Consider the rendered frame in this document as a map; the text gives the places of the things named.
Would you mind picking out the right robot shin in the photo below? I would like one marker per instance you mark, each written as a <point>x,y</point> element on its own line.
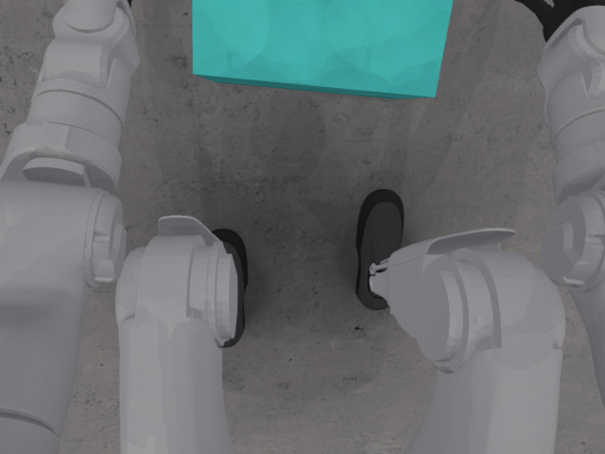
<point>405,268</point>

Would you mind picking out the right robot foot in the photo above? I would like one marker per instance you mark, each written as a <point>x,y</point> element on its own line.
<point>379,234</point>

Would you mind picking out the robot right forearm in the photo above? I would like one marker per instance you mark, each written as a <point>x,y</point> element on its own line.
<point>572,73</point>

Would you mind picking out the left robot upper arm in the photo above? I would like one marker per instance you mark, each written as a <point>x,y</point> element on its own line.
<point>57,243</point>

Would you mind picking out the robot left forearm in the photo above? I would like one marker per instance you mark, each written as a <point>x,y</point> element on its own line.
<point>79,105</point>

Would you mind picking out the robot right hand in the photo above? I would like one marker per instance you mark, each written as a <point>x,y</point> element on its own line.
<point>552,18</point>

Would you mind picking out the right robot upper arm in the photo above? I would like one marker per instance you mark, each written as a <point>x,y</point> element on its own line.
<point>573,255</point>

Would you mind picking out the carton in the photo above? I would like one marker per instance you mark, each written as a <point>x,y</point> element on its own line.
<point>378,48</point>

